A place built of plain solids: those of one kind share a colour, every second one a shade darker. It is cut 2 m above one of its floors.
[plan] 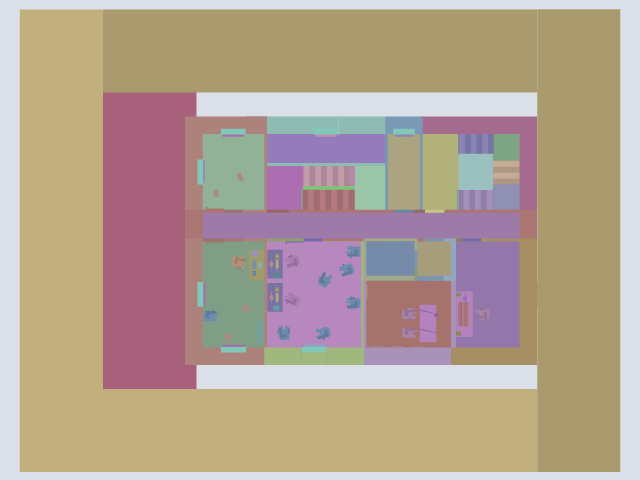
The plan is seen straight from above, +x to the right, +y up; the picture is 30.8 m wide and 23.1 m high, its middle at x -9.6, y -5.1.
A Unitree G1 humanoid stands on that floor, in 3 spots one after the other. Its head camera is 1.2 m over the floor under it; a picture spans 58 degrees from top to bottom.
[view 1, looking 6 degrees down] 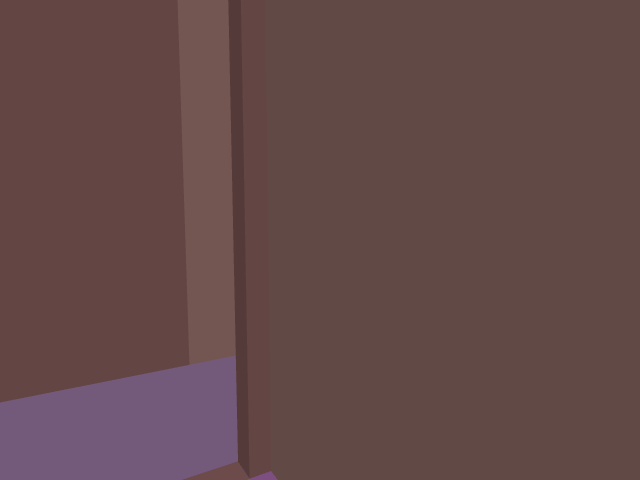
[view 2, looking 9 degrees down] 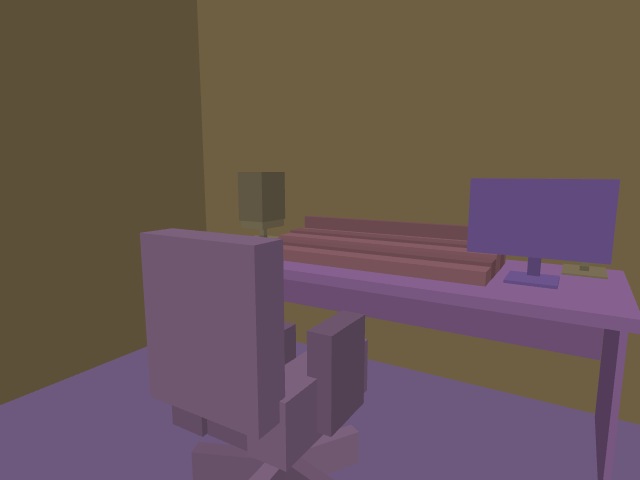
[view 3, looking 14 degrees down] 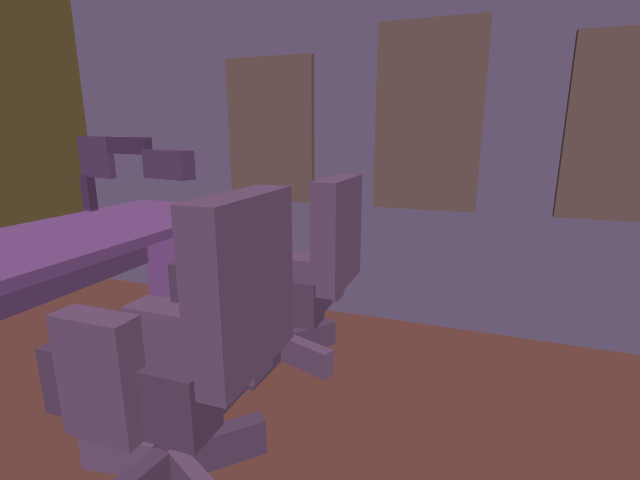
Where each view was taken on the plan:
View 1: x -11.41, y -2.02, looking -121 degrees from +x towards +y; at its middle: wall_front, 1.43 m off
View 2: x -0.62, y -7.77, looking -149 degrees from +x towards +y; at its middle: console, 2.40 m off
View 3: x -6.20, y -7.62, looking -70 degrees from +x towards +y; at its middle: chair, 1.90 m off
